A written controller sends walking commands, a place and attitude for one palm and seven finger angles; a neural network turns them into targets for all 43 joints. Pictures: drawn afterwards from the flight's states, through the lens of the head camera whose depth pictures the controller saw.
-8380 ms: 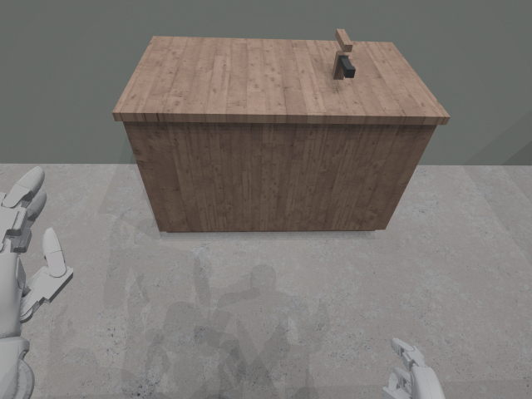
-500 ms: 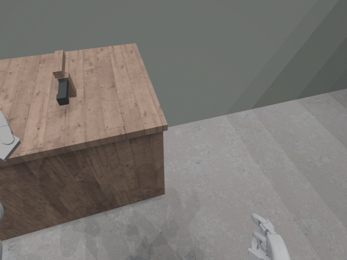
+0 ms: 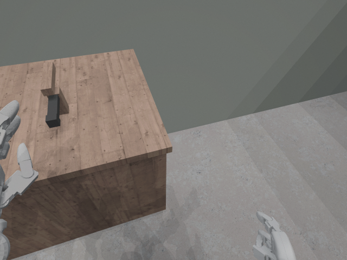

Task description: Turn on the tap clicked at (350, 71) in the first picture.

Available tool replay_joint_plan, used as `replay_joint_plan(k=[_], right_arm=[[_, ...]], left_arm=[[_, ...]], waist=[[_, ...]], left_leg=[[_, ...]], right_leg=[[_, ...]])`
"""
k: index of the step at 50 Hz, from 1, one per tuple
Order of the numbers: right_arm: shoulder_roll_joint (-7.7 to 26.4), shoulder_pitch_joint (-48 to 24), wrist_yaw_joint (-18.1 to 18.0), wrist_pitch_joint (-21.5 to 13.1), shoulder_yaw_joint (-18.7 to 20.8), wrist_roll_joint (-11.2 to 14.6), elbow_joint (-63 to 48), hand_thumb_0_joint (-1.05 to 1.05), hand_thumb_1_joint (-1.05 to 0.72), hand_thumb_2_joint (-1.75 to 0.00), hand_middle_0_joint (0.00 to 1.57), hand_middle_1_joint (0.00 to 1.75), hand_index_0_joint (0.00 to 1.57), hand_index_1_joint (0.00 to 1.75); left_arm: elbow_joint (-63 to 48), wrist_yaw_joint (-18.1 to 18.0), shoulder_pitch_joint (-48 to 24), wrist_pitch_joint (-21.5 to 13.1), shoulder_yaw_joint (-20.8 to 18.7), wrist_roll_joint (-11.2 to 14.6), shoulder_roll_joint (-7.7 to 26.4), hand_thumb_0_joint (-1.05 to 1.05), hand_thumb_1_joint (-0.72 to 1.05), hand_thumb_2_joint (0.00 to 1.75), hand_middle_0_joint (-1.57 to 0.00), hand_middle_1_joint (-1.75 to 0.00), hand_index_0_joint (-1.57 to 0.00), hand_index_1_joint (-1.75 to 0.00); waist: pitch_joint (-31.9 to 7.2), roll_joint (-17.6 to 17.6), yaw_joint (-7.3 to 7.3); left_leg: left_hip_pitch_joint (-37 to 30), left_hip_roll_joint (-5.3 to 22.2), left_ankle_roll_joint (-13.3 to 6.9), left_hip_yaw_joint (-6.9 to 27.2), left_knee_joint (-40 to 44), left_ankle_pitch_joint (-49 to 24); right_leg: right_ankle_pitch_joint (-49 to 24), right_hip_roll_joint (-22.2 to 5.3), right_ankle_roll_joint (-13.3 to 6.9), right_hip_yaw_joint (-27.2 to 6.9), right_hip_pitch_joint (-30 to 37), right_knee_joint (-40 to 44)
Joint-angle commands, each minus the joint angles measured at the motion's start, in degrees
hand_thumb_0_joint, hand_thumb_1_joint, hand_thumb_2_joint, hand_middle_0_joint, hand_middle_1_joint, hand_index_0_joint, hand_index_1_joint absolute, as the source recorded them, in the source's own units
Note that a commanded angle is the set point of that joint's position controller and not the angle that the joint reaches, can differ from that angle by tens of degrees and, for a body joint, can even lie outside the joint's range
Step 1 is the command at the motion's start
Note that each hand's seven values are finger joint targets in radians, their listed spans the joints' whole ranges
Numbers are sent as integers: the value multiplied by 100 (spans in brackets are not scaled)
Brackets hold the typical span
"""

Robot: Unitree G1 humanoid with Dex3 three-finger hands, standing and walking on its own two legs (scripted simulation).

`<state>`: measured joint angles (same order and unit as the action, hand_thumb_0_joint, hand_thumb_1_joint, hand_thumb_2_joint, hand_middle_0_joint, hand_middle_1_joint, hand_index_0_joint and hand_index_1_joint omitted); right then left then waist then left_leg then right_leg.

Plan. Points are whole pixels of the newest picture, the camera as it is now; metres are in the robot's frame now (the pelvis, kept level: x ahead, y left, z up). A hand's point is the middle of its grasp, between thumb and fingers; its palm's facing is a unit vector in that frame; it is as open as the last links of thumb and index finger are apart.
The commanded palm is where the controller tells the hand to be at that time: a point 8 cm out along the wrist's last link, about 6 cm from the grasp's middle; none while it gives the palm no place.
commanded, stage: shuffle to correct the standing spot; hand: left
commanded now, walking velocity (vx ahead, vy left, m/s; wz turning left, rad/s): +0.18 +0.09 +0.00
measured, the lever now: (53, 120) +0.45 +0.37 +0.03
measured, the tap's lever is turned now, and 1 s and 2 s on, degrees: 0 0 0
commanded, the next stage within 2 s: come to a stop and stand still in 0.48 s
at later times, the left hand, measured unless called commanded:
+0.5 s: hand (24, 124) +0.32 +0.31 +0.17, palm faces +0.44 -0.81 -0.38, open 7.4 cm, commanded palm +0.24 +0.34 +0.19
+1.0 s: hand (36, 96) +0.40 +0.33 +0.16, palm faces +0.33 -0.89 -0.31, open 7.5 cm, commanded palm +0.33 +0.38 +0.19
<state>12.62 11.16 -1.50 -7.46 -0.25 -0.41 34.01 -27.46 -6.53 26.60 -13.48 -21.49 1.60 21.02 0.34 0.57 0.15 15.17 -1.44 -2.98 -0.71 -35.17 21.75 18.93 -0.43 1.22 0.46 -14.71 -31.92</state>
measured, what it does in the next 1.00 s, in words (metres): walks ahead: left foot, then right foot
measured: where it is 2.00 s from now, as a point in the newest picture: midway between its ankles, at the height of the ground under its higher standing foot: outside the picture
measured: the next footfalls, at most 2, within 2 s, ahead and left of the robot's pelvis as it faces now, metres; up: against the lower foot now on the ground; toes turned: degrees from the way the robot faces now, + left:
left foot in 0.40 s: +0.19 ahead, +0.20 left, +0.00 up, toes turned +1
right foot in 0.64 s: +0.17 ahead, -0.02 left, +0.00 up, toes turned -5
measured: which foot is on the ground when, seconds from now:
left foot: down 0.00-0.22, up 0.24-0.38, down 0.40-1.00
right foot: down 0.00-0.40, up 0.42-0.62, down 0.64-1.00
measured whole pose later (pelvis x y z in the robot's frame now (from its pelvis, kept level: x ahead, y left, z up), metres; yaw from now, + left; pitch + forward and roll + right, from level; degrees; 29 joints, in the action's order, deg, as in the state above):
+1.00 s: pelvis +0.16 +0.11 +0.01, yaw -1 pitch +0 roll -1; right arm 12.5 7.8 -3.3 -5.1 0.2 0.0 32.0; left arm -32.1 -7.7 23.1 -5.1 -17.5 2.3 18.6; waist 4.8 -2.3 0.1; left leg 12.6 -0.1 -1.8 -2.9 -27.7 15.4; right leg 14.9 -0.1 -0.8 3.5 -10.6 -26.6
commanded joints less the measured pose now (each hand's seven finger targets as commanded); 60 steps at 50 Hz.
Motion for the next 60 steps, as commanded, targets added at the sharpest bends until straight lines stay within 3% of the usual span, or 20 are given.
replay_joint_plan(k=[1,6,8,10,12,15,17,18,20,21,23,27,30,33,34,38,40,46,51,60], right_arm=[[758,-482,-113,-149,297,104,-905,0,-90,-90,20,30,20,30],[715,-475,6,-141,278,77,-1051,0,-90,-90,20,30,20,30],[703,-520,64,-108,293,102,-1100,0,-90,-90,20,30,20,30],[691,-641,99,-90,384,205,-1060,0,-90,-90,20,30,20,30],[729,-659,132,-20,325,189,-939,0,-90,-90,20,30,20,30],[590,-681,224,127,289,137,-914,0,-90,-90,20,30,20,30],[443,-522,153,148,267,142,-726,0,-90,-90,20,30,20,30],[576,-445,98,122,354,164,-719,0,-90,-90,20,30,20,30],[819,-535,59,43,480,75,-1009,0,-90,-90,20,30,20,30],[701,-674,48,-31,399,119,-1075,0,-90,-90,20,30,20,30],[655,-774,61,-146,359,102,-934,0,-90,-90,20,30,20,30],[529,-893,44,-254,239,91,-872,0,-90,-90,20,30,20,30],[496,-725,70,-213,144,89,-912,0,-90,-90,20,30,20,30],[474,-467,-1,3,169,71,-829,0,-90,-90,20,30,20,30],[496,-405,-9,-7,180,105,-765,0,-90,-90,20,30,20,30],[449,-508,-142,-9,58,120,-525,0,-90,-90,20,30,20,30],[545,-565,-223,-36,120,104,-613,0,-90,-90,20,30,20,30],[606,-737,-253,-56,194,84,-980,0,-90,-90,20,30,20,30],[503,-546,-167,-58,312,35,-1064,0,-90,-90,20,30,20,30],[611,-505,-252,241,251,146,-1086,0,-90,-90,20,30,20,30]], left_arm=[[-1346,-131,-708,-269,-781,91,1150,0,90,90,-20,-30,-20,-30],[-1852,-126,-656,-277,-796,123,1212,0,90,90,-20,-30,-20,-30],[-1690,-146,-326,-252,-812,120,1137,0,90,90,-20,-30,-20,-30],[-1547,-227,-125,-294,-983,180,1261,0,90,90,-20,-30,-20,-30],[-1439,-319,62,-409,-1086,209,1227,0,90,90,-20,-30,-20,-30],[-1857,-252,-198,-556,-921,105,1077,0,90,90,-20,-30,-20,-30],[-1884,-190,-567,-433,-839,136,1073,0,90,90,-20,-30,-20,-30],[-1877,-162,-684,-299,-738,142,1020,0,90,90,-20,-30,-20,-30],[-2059,-181,-1266,-268,-714,99,1078,0,90,90,-20,-30,-20,-30],[-1692,-127,-1421,-294,-656,119,1141,0,90,90,-20,-30,-20,-30],[-1342,-117,-1496,-184,-865,49,1312,0,90,90,-20,-30,-20,-30],[-2032,-96,-665,-336,-1122,64,1402,0,90,90,-20,-30,-20,-30],[-1838,-89,143,-245,-1073,79,1173,0,90,90,-20,-30,-20,-30],[-1306,-98,156,-58,-1194,154,1295,0,90,90,-20,-30,-20,-30],[-1050,-102,-21,59,-1081,195,1102,0,90,90,-20,-30,-20,-30],[-312,-199,-242,186,-782,123,840,0,90,90,-20,-30,-20,-30],[-520,-213,-354,191,-400,72,594,0,90,90,-20,-30,-20,-30],[-2507,-264,-1114,254,-330,19,1020,0,90,90,-20,-30,-20,-30],[-2406,-233,298,139,-983,172,1248,0,90,90,-20,-30,-20,-30],[-1307,-146,553,443,-536,313,651,0,90,90,-20,-30,-20,-30]], waist=[[-705,276,90],[-776,1010,79],[-922,431,-87],[-1148,-1583,-335],[-670,-1067,-424],[-34,-130,-103],[-495,205,226],[-818,621,316],[-1014,2232,174],[-549,1355,157],[-307,563,70],[-858,1356,-47],[-923,707,-104],[-776,-1413,55],[-535,-1599,49],[-482,-440,160],[-756,229,32],[-906,720,-71],[-1340,1327,-136],[-1304,162,23]], left_leg=[[-194,439,-4,388,244,-2622],[-1141,653,-52,623,77,-4409],[-4,438,125,212,-833,-4283],[2796,-222,225,-411,-3450,-1375],[4221,266,109,603,-4116,1359],[2419,809,31,550,-2035,634],[-677,-33,162,-563,-428,-1573],[-1649,-77,135,-360,-272,-2110],[-1295,1659,-851,2776,1447,-1316],[-394,1794,-1085,3226,1899,-252],[140,1626,-1161,2711,1940,-29],[583,1200,-809,1500,1899,341],[1355,926,-372,1011,1417,935],[1549,151,172,13,-1067,357],[1368,180,287,69,-1467,156],[199,328,285,53,616,-757],[-650,750,192,365,1153,-3725],[-1261,947,363,552,754,-6123],[-1478,1090,606,580,958,-5726],[-600,865,349,374,1150,-3317]], right_leg=[[-2150,-292,-438,-154,390,-402],[-1308,31,-292,398,-252,-609],[-2185,-124,-565,214,1182,-37],[-4285,-1463,-1514,-1747,3476,206],[-4369,-2204,-1605,-2162,3727,305],[-3310,-1943,-1146,-1108,1262,466],[-2457,-856,-515,409,-369,-233],[-1900,-553,-392,606,-748,-1332],[1374,378,-150,-19,-1366,-4187],[1376,395,-161,-293,-1319,-4536],[1092,-108,-89,-238,-1491,-4221],[910,-148,-185,179,-203,-1872],[3,18,-263,434,1407,373],[173,-1681,-1004,-2182,1080,1955],[-125,-1934,-1210,-2304,559,2028],[-2639,-1069,-673,-591,643,1009],[-3167,-455,-224,-25,820,446],[-2609,-92,-229,283,649,426],[-1342,27,-379,314,642,832],[-2946,-286,-193,11,1367,1233]])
